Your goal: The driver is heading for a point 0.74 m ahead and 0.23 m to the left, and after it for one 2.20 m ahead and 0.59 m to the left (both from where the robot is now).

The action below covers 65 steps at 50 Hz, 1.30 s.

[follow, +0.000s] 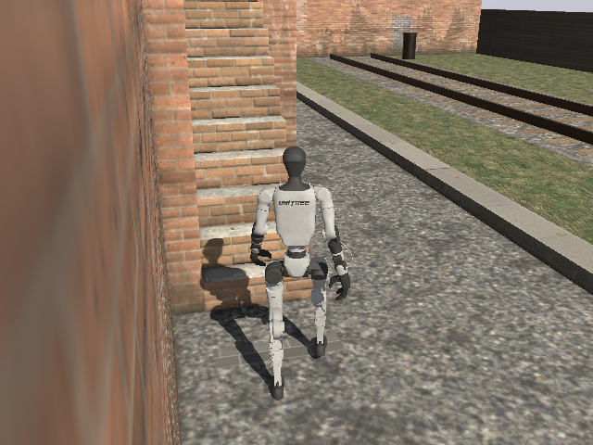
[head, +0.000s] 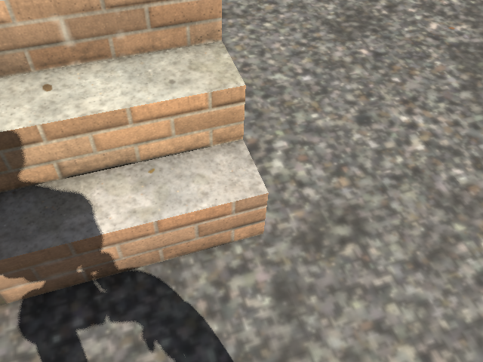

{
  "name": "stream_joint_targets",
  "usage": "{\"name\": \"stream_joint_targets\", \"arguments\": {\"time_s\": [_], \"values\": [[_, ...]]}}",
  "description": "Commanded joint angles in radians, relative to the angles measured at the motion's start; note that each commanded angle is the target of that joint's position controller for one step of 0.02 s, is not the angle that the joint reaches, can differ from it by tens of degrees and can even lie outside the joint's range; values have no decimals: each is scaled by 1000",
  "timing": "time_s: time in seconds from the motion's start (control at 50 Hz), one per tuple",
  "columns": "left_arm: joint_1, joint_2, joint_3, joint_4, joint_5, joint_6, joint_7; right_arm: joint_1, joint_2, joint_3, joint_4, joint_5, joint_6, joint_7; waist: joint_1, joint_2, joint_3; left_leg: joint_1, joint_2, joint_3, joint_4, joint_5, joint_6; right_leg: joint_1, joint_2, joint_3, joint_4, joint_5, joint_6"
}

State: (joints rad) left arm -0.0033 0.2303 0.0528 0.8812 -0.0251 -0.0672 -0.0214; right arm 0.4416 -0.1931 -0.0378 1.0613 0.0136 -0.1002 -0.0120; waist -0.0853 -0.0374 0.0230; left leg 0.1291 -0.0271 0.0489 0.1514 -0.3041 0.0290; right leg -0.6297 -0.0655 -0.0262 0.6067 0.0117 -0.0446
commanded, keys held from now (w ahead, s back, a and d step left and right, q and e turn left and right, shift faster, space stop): w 0.14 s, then w+q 0.86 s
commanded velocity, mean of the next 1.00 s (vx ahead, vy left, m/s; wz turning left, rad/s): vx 0.49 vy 0.00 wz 0.38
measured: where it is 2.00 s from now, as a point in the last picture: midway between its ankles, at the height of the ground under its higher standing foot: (188, 339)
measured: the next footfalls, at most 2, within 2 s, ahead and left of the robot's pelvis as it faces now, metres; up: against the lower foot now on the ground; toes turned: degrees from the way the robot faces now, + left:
right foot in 0.12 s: +0.27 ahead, -0.13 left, +0.00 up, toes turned -3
left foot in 0.66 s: +0.49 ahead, +0.10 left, +0.00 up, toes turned +19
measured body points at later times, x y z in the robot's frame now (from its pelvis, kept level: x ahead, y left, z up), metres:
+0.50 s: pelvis +0.27 -0.04 +0.01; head +0.30 -0.04 +0.46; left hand +0.22 +0.20 -0.14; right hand +0.43 -0.26 -0.12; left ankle +0.40 +0.11 -0.69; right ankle +0.23 -0.13 -0.74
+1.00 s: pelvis +0.50 +0.04 +0.01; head +0.53 +0.07 +0.45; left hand +0.55 +0.33 -0.12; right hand +0.65 -0.20 -0.12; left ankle +0.45 +0.08 -0.74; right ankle +0.65 -0.06 -0.69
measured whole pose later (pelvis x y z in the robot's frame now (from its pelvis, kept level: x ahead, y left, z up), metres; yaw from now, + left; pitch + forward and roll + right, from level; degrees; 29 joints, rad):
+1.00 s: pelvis +0.50 +0.04 +0.01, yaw +26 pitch +2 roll +0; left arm 0.07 0.25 0.01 0.84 0.05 -0.08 0.00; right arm 0.28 -0.25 -0.08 0.93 -0.02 -0.05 0.00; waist -0.05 -0.04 0.05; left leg -0.17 -0.15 -0.08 0.34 -0.19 0.12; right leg -0.58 -0.08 0.02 0.80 -0.18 0.04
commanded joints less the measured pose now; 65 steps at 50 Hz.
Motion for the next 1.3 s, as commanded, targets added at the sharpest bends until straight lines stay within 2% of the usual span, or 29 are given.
{"name": "stream_joint_targets", "arguments": {"time_s": [0.02, 0.08, 0.1, 0.12, 0.14, 0.16, 0.18, 0.2, 0.24, 0.34, 0.54, 0.64, 0.66, 0.68, 0.7, 0.72, 0.76, 0.84, 0.96, 1.02, 1.06, 1.1, 1.12, 1.14, 1.16, 1.18, 1.2, 1.24, 1.3], "values": [[-126, 61, 7, -88, -1, -18, -17, 26, -181, -43, -17, 3, 2, -8, 36, 141, 117, -66, 278, -77, -32, 471, 135, 1, 9, -4, -62, 11, -37], [-7, 119, 37, -61, 0, -24, -23, -9, -210, -56, -30, -1, 24, -9, 122, 162, 8, -16, 285, -52, 156, 850, 110, 209, 73, -49, -55, -88, -81], [193, 99, 27, 7, 95, -11, -16, 1, -169, -42, -17, -76, 20, 2, 177, 157, -26, -50, 211, 6, 363, 911, 80, 381, 131, -115, -86, -162, -96], [346, 134, 47, 53, 120, -16, -7, 51, -142, -36, -9, -70, 17, 4, 221, 134, -110, -231, 175, 14, 611, 749, 70, 642, 68, -52, -64, -172, -122], [466, 259, 77, 65, 132, -16, 3, 170, -48, -11, -38, -10, 14, 19, 200, -131, -298, -577, 47, 48, 1013, 287, 23, 967, -259, 431, -124, -340, -243], [457, 258, 77, 66, 88, -2, -1, 123, -112, -30, -33, -10, 5, 17, 210, -157, -382, -652, -56, -97, 1217, -213, 39, 927, -355, 749, -334, -351, -275], [322, 238, 69, 51, 62, -3, -2, 6, -152, -44, -72, -13, 5, 15, 159, -94, -229, -722, 24, -148, 1250, -131, 64, 790, -312, 582, -342, -415, -230], [237, 149, 45, 38, 57, -12, 0, -55, -145, -38, -86, -16, -1, 18, 135, -17, -118, -712, 76, -133, 1175, -33, 72, 634, -278, 446, -366, -358, -197], [203, 77, 21, 62, 53, -26, 7, -47, -102, -33, -81, -43, 19, 26, 73, -36, -27, -615, 124, -127, 1045, 16, 73, 447, -200, 258, -425, -246, -132], [282, 95, 15, 87, 53, -54, 12, -128, -78, -28, -122, -49, 67, 49, 54, -44, 30, -665, 143, -97, 930, 114, 44, 401, -191, 86, -511, -172, -137], [420, 124, 8, 119, 47, -53, 38, -449, -60, -9, -247, -42, 52, 80, 128, -18, 84, -712, 101, 40, 496, 270, 49, 622, -193, -134, -457, 93, -110], [382, 173, 21, 106, 55, -24, 46, -304, -98, -28, -220, -57, 44, 64, 55, -43, -29, -510, -41, 119, 387, 99, 140, 731, -197, -206, -63, 707, -73], [368, 176, 19, 92, 47, -17, 45, -156, -129, -45, -177, -68, 33, 54, -11, -14, -120, -306, -56, 94, 318, 161, 175, 639, -172, -227, 157, 633, -44], [360, 140, 6, 51, 31, -23, 37, -28, -238, -78, -159, -82, 31, 38, -58, 98, -222, -36, 138, -168, 285, 135, 247, 364, -123, -241, 473, 291, 3], [361, 77, -1, -7, 25, -35, 24, -49, -340, -107, -169, -61, 43, 31, 4, 353, -282, 171, 381, -656, 185, 343, 388, -13, 91, -159, 810, -533, 53], [276, 144, 7, -5, 51, -40, 20, -57, -306, -97, -166, -36, 52, 32, -6, 121, -242, 116, 343, -560, 172, 376, 357, -68, 19, 31, 790, -462, 34], [246, 117, 0, -1, 53, -58, 15, -162, -205, -74, -177, -26, 55, 26, 58, 17, -50, -117, 269, -390, 109, 442, 291, -31, -49, 49, 608, -339, 37], [274, 93, -9, -11, 95, -10, 17, -222, -193, -62, -190, -14, 31, 24, 121, 39, -86, -250, 170, -262, 125, 759, 254, 96, -32, 31, 499, -307, 75], [122, 55, -37, -72, 75, -16, 27, -184, -188, -65, -190, -35, 33, 11, 72, 147, -127, -285, 122, -244, 147, 645, 198, 168, 25, -12, 224, -170, 86], [64, 81, -43, -95, 69, -20, 41, -178, -180, -66, -200, -45, 38, 5, 55, 118, -106, -297, 127, -285, 198, 712, 172, 206, 49, -7, 124, -180, 73], [140, 87, -45, -83, 67, -31, 53, -217, -172, -61, -217, -52, 40, -2, 106, 136, -151, -278, 151, -341, 294, 905, 169, 289, 75, 3, 100, -252, 29], [326, 88, -36, -42, 60, -52, 66, -309, -174, -60, -249, -25, 34, 2, 236, 95, -168, -314, 78, -313, 522, 1055, 132, 493, 73, 3, -176, -94, -4], [423, 148, -16, -8, 76, -63, 77, -356, -127, -48, -294, -7, 23, 6, 266, 3, -188, -488, 21, -278, 739, 760, 87, 694, -50, 119, -279, 59, -32], [385, 252, 6, -20, 81, -60, 80, -246, -1, -19, -320, -16, 17, 3, 136, -218, -173, -746, -128, -159, 966, -164, 50, 823, -353, 387, -260, 525, -91], [321, 274, 28, -32, 91, -44, 71, -108, -67, -27, -285, -46, 51, -19, 65, -117, -223, -816, -64, -106, 1193, -255, 45, 748, -448, 551, -253, 291, -221], [262, 188, 17, -62, 82, -40, 62, -132, -103, -36, -260, -69, 68, -18, 68, 5, -150, -847, -3, -125, 1302, -183, 51, 626, -401, 518, -325, -127, -227], [182, 121, -1, -82, 68, -37, 55, -202, -124, -45, -281, -78, 74, -3, 64, 17, -46, -876, 26, -130, 1321, -104, 44, 504, -318, 395, -393, -401, -182], [199, 98, -12, -66, 64, -42, 60, -280, -106, -47, -331, -81, 98, 21, 66, -42, 45, -909, 10, -102, 1472, -34, 4, 387, -245, 209, -386, -171, -160], [279, 131, 4, -43, 58, -54, 60, -297, -86, -47, -376, -76, 122, 12, 62, -5, -22, -910, 3, -79, 1509, -2, -31, 415, -241, 36, -292, 286, -157]]}}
